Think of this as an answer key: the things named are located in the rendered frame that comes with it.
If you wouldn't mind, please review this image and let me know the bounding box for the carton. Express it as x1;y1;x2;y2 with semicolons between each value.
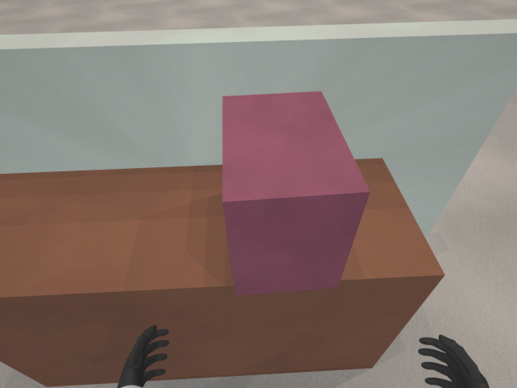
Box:
222;91;370;296

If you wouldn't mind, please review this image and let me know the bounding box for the left robot hand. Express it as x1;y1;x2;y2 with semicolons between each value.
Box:
117;325;169;388

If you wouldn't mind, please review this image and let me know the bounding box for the pedestal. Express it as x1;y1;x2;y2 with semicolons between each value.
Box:
0;158;445;387

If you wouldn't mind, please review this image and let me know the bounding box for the right robot hand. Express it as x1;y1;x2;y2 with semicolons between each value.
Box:
418;335;489;388

